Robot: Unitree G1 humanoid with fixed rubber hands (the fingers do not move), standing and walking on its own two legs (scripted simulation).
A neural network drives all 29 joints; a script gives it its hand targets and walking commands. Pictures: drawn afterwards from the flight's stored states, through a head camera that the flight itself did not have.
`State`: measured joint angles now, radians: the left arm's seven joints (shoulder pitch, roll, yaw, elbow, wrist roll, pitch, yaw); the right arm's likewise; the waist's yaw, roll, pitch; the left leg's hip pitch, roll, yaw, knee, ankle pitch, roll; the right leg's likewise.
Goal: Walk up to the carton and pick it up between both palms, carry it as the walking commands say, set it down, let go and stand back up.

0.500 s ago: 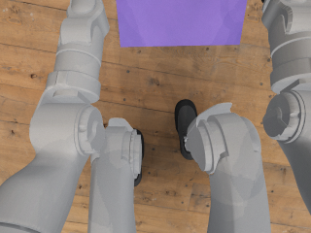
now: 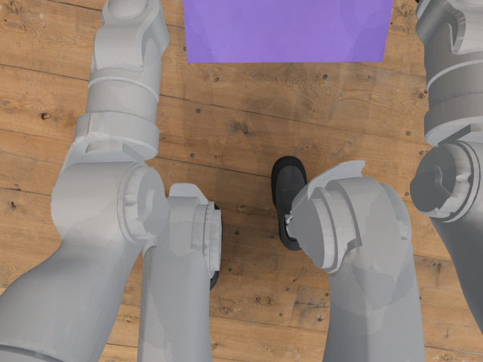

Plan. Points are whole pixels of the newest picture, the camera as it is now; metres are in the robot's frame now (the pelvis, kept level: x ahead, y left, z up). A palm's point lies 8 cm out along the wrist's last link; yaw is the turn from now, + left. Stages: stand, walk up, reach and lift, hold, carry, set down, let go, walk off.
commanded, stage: set down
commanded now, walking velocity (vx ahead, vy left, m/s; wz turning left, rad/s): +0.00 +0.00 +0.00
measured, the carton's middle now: out of the picture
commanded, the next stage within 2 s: none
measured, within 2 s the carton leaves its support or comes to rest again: rests again in 0.62 s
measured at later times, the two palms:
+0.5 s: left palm out of the picture +0.56 +0.05 -0.16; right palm out of the picture +0.51 -0.29 -0.16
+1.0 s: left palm (142, 3) +0.54 +0.06 -0.18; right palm out of the picture +0.49 -0.28 -0.19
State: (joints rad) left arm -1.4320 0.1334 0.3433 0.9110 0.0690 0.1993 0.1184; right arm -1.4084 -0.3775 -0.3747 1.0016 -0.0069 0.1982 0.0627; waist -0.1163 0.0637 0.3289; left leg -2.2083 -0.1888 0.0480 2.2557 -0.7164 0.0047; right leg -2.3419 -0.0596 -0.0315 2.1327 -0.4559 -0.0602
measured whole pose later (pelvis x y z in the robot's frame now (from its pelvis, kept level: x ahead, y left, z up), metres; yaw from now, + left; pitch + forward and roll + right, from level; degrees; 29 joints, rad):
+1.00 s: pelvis +0.00 +0.00 +0.00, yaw +0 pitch +36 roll +2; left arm -1.44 0.21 0.14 1.02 -0.04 0.11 0.13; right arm -1.44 -0.42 -0.29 1.20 0.08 0.03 0.00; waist -0.10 0.04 0.41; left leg -2.17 -0.18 0.05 2.26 -0.72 -0.01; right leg -2.31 -0.05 -0.03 2.13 -0.45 -0.07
